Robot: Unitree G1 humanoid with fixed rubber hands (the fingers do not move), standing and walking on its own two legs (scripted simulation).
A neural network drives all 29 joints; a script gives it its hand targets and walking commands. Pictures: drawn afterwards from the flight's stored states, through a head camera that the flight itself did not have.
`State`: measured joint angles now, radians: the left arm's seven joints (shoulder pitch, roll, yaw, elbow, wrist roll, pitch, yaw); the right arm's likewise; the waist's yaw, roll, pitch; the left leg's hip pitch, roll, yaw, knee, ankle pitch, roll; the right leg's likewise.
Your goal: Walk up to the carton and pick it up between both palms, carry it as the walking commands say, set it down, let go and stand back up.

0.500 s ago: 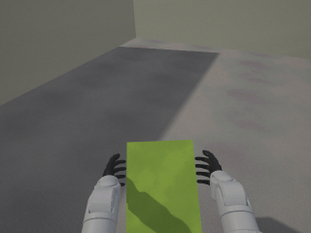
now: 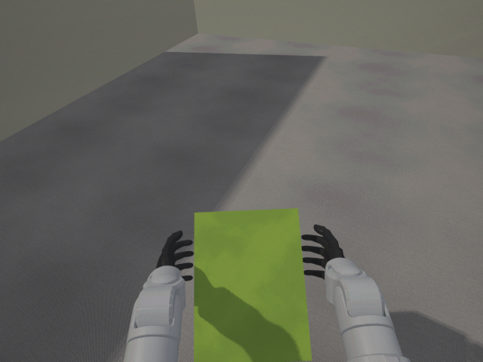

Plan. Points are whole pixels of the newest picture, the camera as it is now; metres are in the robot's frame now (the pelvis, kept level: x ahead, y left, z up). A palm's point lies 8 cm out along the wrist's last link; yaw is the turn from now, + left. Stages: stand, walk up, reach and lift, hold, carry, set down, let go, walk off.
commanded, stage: carry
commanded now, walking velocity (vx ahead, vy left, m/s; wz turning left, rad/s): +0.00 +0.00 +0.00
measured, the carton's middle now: (248, 278) +0.34 +0.00 -0.08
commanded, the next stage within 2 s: none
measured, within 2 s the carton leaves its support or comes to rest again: neither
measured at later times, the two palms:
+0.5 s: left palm (229, 342) +0.18 +0.04 +0.01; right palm (427, 347) +0.16 -0.24 +0.01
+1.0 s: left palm out of the picture +0.09 +0.07 +0.04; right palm out of the picture +0.09 -0.20 +0.04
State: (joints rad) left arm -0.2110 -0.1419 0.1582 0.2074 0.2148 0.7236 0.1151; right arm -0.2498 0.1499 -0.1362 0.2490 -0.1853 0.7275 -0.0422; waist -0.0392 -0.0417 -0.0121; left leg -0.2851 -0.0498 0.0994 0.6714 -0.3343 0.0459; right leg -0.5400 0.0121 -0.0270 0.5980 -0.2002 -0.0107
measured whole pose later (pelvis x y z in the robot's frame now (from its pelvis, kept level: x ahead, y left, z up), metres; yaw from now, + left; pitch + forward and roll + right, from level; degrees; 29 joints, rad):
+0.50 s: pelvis -0.12 -0.09 +0.00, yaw +0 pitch +2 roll +0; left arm -0.20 -0.14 0.14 0.13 0.18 0.66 0.11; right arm -0.18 0.14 -0.09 0.15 -0.16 0.66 -0.05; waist -0.07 -0.01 0.05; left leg -0.47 0.06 -0.04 0.71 -0.34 0.01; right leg -0.46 0.01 -0.04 0.66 -0.23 -0.03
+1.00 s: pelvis -0.21 -0.08 +0.00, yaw +2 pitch -1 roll -1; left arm -0.26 -0.15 0.19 0.22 0.22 0.71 0.13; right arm -0.27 0.15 -0.13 0.26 -0.20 0.72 -0.05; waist -0.03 0.00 -0.03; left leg -0.49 0.02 -0.08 0.58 -0.09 -0.03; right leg -0.38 0.04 -0.05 0.64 -0.24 -0.03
